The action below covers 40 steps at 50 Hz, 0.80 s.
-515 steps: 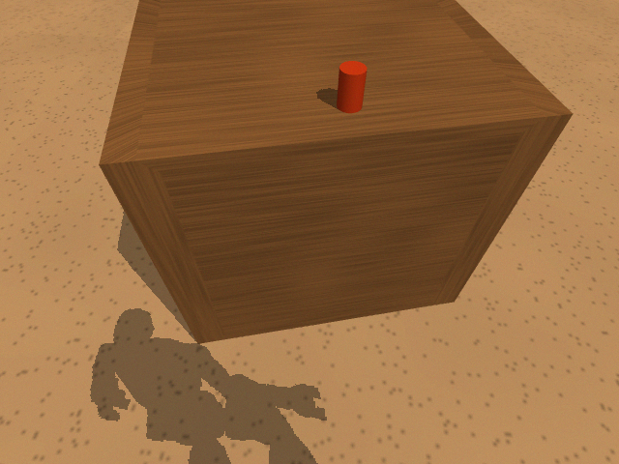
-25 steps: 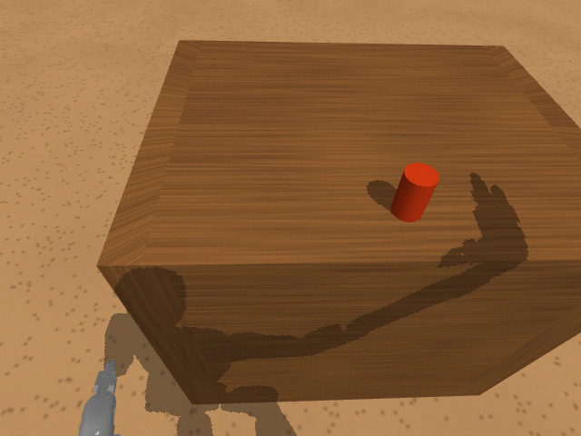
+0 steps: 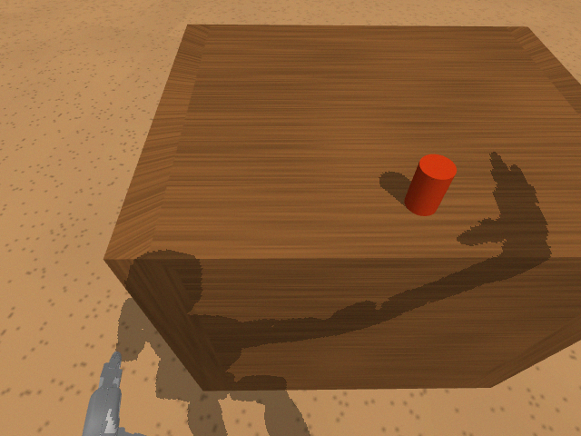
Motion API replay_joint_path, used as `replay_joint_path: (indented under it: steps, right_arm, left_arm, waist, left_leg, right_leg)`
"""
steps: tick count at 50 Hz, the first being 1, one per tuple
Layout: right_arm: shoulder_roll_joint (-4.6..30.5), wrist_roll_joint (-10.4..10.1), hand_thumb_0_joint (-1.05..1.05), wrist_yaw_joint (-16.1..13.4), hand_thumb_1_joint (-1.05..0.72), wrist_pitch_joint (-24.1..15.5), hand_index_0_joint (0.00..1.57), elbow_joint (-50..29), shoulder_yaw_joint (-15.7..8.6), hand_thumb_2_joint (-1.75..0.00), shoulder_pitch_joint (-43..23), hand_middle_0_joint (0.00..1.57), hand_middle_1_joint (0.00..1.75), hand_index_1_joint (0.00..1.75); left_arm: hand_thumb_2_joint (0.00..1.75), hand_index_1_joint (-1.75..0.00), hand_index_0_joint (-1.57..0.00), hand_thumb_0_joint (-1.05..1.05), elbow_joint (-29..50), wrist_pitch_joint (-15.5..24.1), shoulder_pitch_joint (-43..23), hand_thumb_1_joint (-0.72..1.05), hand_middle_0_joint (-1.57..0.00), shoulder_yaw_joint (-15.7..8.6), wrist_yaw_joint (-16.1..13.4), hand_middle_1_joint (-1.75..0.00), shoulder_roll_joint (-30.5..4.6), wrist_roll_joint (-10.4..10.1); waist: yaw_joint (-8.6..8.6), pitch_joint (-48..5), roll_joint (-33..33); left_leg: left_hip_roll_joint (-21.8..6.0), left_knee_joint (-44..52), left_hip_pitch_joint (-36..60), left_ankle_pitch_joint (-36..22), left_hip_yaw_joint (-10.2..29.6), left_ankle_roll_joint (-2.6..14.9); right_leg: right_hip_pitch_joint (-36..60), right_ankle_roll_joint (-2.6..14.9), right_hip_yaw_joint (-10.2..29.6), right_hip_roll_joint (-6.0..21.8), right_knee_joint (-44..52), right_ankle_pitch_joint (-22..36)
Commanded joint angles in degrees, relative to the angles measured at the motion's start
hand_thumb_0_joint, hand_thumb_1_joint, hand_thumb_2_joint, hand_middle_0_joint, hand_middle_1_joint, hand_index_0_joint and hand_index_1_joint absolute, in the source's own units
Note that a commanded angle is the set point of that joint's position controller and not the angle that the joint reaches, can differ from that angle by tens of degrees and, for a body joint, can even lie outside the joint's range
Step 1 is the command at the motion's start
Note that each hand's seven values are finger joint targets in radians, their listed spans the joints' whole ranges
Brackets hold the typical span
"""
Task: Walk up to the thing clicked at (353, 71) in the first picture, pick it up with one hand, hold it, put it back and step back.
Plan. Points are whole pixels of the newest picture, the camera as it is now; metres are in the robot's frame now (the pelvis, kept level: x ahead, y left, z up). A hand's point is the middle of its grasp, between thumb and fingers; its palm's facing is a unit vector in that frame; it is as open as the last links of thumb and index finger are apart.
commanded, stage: go down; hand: right
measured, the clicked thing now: (428, 186) +0.45 -0.20 +0.07
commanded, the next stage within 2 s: approach in 1.22 s
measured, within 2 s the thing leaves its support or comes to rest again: neither
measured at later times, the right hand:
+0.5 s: hand out of the picture +0.37 -0.38 +0.21, palm faces +0.17 +0.99 +0.00, open 17.6 cm
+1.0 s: hand out of the picture +0.36 -0.39 +0.22, palm faces +0.17 +0.98 +0.00, open 17.6 cm
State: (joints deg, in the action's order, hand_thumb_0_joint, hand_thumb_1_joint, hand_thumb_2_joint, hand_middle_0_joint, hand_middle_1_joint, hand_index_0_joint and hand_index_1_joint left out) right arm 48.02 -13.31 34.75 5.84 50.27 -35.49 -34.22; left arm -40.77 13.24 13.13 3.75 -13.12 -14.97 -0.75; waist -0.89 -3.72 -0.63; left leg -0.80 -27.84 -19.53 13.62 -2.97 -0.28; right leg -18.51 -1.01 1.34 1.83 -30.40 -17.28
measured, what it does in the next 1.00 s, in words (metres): stands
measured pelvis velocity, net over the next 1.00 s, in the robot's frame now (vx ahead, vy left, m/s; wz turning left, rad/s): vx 0.00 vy -0.01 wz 0.01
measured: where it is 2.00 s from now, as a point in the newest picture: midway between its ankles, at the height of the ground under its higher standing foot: outside the picture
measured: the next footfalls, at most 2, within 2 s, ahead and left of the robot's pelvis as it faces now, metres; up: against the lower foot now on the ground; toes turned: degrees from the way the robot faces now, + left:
none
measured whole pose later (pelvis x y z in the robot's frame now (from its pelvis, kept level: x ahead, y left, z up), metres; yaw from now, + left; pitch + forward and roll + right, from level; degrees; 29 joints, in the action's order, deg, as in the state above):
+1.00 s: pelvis +0.00 -0.01 +0.00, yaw +0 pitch +7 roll +1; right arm 51.9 -11.6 35.6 5.5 56.9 -34.8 -38.9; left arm -37.3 12.3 13.3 3.7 -13.6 -15.4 -0.6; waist -2.4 -5.1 -0.9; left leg -0.7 -29.2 -22.2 13.9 -2.7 -0.6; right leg -21.7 -0.6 1.2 1.9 -33.1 -18.3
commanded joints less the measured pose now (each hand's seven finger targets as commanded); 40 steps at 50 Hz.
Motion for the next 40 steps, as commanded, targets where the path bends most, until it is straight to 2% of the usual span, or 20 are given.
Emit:
replay_joint_path:
  steps: [1,2,5,7,8,9,10,12,16,18,19,20,22,23,24,28,30,33,39,40]
  right_arm:
    - [23.9,-1.9,0.0,0.6,0.59,-3.6,0.04,-10.1,-3.0,-0.06,-21.5,0.04,0.05,0.05]
    - [25.2,-1.6,0.0,0.5,0.58,-3.9,0.04,-11.2,-3.4,-0.06,-22.4,0.04,0.05,0.05]
    - [26.2,-1.1,0.0,0.5,0.57,-4.0,0.04,-10.0,-3.9,-0.06,-22.2,0.04,0.05,0.05]
    - [26.3,-1.4,0.0,0.4,0.58,-4.3,0.05,-9.6,-4.2,-0.05,-21.8,0.04,0.05,0.05]
    - [27.6,-1.4,0.0,0.4,0.6,-4.3,0.04,-9.9,-5.0,-0.05,-22.3,0.04,0.05,0.05]
    - [26.4,-1.1,0.0,0.2,0.58,-3.8,0.04,-7.9,-4.5,-0.06,-20.6,0.04,0.05,0.05]
    - [26.4,-1.2,0.0,0.4,0.58,-3.7,0.04,-8.5,-4.3,-0.05,-20.8,0.04,0.05,0.05]
    - [26.5,-0.9,0.0,0.6,0.59,-3.5,0.04,-6.3,-4.0,-0.06,-19.9,0.04,0.05,0.05]
    - [25.5,-0.7,0.0,1.1,0.6,-3.2,0.04,-7.0,-2.4,-0.06,-22.9,0.04,0.05,0.05]
    - [25.2,-0.7,0.0,1.1,0.59,-4.2,0.04,-8.6,-1.8,-0.05,-23.8,0.04,0.05,0.05]
    - [25.4,-0.8,0.0,1.0,0.58,-4.3,0.04,-8.3,-2.6,-0.06,-23.3,0.04,0.05,0.05]
    - [25.8,-1.0,0.0,1.1,0.6,-4.7,0.04,-9.8,-2.6,-0.06,-23.6,0.04,0.06,0.05]
    - [27.6,-1.6,0.0,1.0,0.59,-5.1,0.04,-10.9,-4.3,-0.06,-24.0,0.04,0.05,0.05]
    - [28.3,-1.7,0.0,0.8,0.57,-5.4,0.04,-13.2,-4.5,-0.06,-26.4,0.04,0.05,0.05]
    - [30.3,-1.9,0.0,0.5,0.56,-5.3,0.05,-13.5,-6.1,-0.05,-26.0,0.05,0.05,0.05]
    - [25.4,-1.2,0.0,0.2,0.54,-3.1,0.05,-4.8,-3.6,-0.05,-20.2,0.05,0.05,0.05]
    - [26.7,-0.5,0.0,0.4,0.55,-2.8,0.05,-5.3,-3.7,-0.05,-21.5,0.05,0.05,0.05]
    - [25.0,-0.3,0.0,1.0,0.6,-2.4,0.04,-4.0,-2.2,-0.06,-20.7,0.04,0.06,0.06]
    - [27.7,-1.1,0.0,1.4,0.6,-5.0,0.05,-12.7,-3.5,-0.05,-27.1,0.04,0.05,0.05]
    - [25.9,-1.3,0.0,1.4,0.6,-4.7,0.05,-8.1,-2.9,-0.05,-24.4,0.05,0.05,0.05]
  left_arm:
    - [0.06,-0.06,-0.05,0.0,8.1,2.9,-5.4,-0.56,-0.05,-3.4,-1.1,-0.05,-9.0,0.4]
    - [0.06,-0.06,-0.05,0.0,9.4,2.9,-5.3,-0.56,-0.05,-4.7,-1.4,-0.05,-10.7,0.6]
    - [0.06,-0.06,-0.05,0.0,10.4,2.6,-4.0,-0.56,-0.05,-2.5,-1.2,-0.05,-8.6,0.4]
    - [0.06,-0.06,-0.05,0.0,11.2,2.4,-3.7,-0.56,-0.05,-4.2,-1.4,-0.05,-9.9,0.2]
    - [0.06,-0.06,-0.05,0.0,10.0,2.3,-1.8,-0.56,-0.05,-3.8,-1.3,-0.05,-9.1,0.3]
    - [0.07,-0.06,-0.05,0.0,9.6,1.9,-0.8,-0.57,-0.05,-2.3,-1.1,-0.05,-7.6,0.3]
    - [0.06,-0.06,-0.05,0.0,10.2,2.0,-1.6,-0.56,-0.05,-3.2,-1.2,-0.05,-8.3,0.2]
    - [0.07,-0.06,-0.04,0.0,7.9,1.5,-0.4,-0.57,-0.05,-1.6,-0.8,-0.05,-6.8,0.2]
    - [0.07,-0.06,-0.04,0.0,8.1,1.5,-3.7,-0.57,-0.05,-3.2,-0.9,-0.05,-8.6,0.4]
    - [0.06,-0.06,-0.05,0.0,10.9,2.1,-6.4,-0.56,-0.05,-3.9,-0.9,-0.05,-9.9,0.4]
    - [0.07,-0.06,-0.04,0.0,12.1,2.2,-5.3,-0.57,-0.05,-4.3,-1.1,-0.05,-10.5,0.5]
    - [0.06,-0.05,-0.05,0.0,11.8,2.1,-5.4,-0.56,-0.05,-2.8,-0.9,-0.05,-9.2,0.2]
    - [0.06,-0.06,-0.05,0.0,10.5,1.7,-0.8,-0.56,-0.05,-3.8,-1.2,-0.05,-9.7,0.3]
    - [0.06,-0.06,-0.05,0.0,12.6,1.9,-2.2,-0.56,-0.05,-4.3,-1.3,-0.05,-10.2,0.2]
    - [0.06,-0.06,-0.05,0.0,11.6,1.7,-0.9,-0.56,-0.05,-4.5,-1.3,-0.05,-10.6,0.2]
    - [0.06,-0.05,-0.04,0.0,8.2,1.2,0.1,-0.55,-0.05,-2.1,-0.9,-0.05,-6.9,0.2]
    - [0.06,-0.05,-0.04,0.0,11.4,1.4,-2.8,-0.56,-0.05,-2.4,-0.9,-0.05,-7.8,0.3]
    - [0.06,-0.05,-0.04,0.0,13.2,1.5,-1.8,-0.56,-0.05,-3.5,-0.8,-0.05,-9.6,0.4]
    - [0.06,-0.06,-0.04,0.0,12.4,2.0,-1.6,-0.56,-0.05,-3.1,-0.9,-0.05,-8.4,0.2]
    - [0.06,-0.05,-0.04,0.0,10.7,1.9,-1.8,-0.56,-0.05,-2.3,-1.0,-0.05,-7.6,0.1]
  waist:
    - [-0.39,-16.3,-9.5]
    - [-0.68,-18.6,-8.6]
    - [-0.35,-18.0,-8.2]
    - [-0.33,-17.3,-5.6]
    - [-0.29,-17.5,-7.8]
    - [-0.18,-16.8,-6.8]
    - [-0.06,-16.5,-6.7]
    - [0.06,-14.9,-8.5]
    - [-0.65,-15.7,-10.9]
    - [-0.67,-17.0,-10.9]
    - [-0.94,-18.9,-9.5]
    - [-0.12,-19.6,-10.0]
    - [-0.89,-22.1,-10.3]
    - [-0.93,-23.4,-10.2]
    - [-0.21,-24.1,-10.3]
    - [-0.51,-12.2,-8.3]
    - [-0.05,-14.1,-8.4]
    - [-1.27,-13.0,-7.0]
    - [-0.56,-22.1,-11.2]
    - [-0.85,-18.5,-9.9]
  left_leg:
    - [1.0,1.5,5.7,-14.3,0.4,1.39]
    - [1.0,1.4,6.6,-15.5,0.5,1.28]
    - [1.0,1.2,7.3,-16.1,0.4,1.24]
    - [1.2,1.2,7.0,-15.8,0.1,1.03]
    - [0.9,1.4,7.1,-15.8,0.5,1.09]
    - [0.8,1.3,7.5,-16.9,0.6,1.05]
    - [0.9,1.2,7.0,-17.2,0.5,1.09]
    - [1.1,0.9,5.8,-17.3,0.6,1.45]
    - [1.4,0.7,3.5,-15.8,0.4,1.82]
    - [1.6,0.9,3.5,-12.9,0.1,1.89]
    - [1.7,0.5,4.2,-14.5,-0.1,1.87]
    - [1.7,0.6,4.2,-13.9,-0.1,1.78]
    - [1.6,0.2,4.9,-17.1,0.1,1.71]
    - [1.6,-0.1,6.1,-18.7,0.1,1.55]
    - [1.4,0.0,7.1,-19.0,0.4,1.42]
    - [1.4,1.2,4.3,-14.0,0.1,1.55]
    - [1.2,1.3,5.2,-13.6,0.4,1.5]
    - [1.5,0.9,4.3,-13.2,0.0,1.67]
    - [1.2,-0.2,6.0,-17.4,0.9,1.63]
    - [1.1,0.1,4.7,-16.9,0.9,1.6]
  right_leg:
    - [6.3,1.82,-0.1,-1.8,2.1,19.1]
    - [6.6,2.04,-0.1,-1.9,1.9,19.7]
    - [6.3,2.04,-0.3,-2.1,1.7,20.6]
    - [5.6,2.21,-0.2,-1.9,1.8,20.0]
    - [5.3,2.18,-0.4,-2.2,1.6,19.4]
    - [4.8,2.29,-0.7,-2.5,1.6,19.9]
    - [4.9,2.25,-0.6,-2.4,1.7,20.7]
    - [4.3,1.81,-0.4,-2.0,1.3,23.4]
    - [5.9,1.31,0.1,-1.3,0.7,25.5]
    - [6.6,1.3,0.3,-1.0,1.0,22.4]
    - [7.7,1.25,0.4,-0.9,0.7,24.2]
    - [8.1,1.18,0.5,-0.9,0.5,24.1]
    - [9.9,1.29,0.3,-1.1,-0.4,27.3]
    - [10.6,1.29,0.4,-1.1,-0.6,29.2]
    - [9.9,1.46,0.1,-1.5,-0.7,28.2]
    - [2.7,1.79,-0.3,-1.5,1.4,20.8]
    - [2.0,1.95,-0.5,-1.8,1.3,19.3]
    - [2.5,1.81,0.0,-1.2,1.6,19.7]
    - [8.1,1.74,-0.2,-1.7,0.0,24.0]
    - [6.5,1.85,-0.3,-1.8,-0.3,23.1]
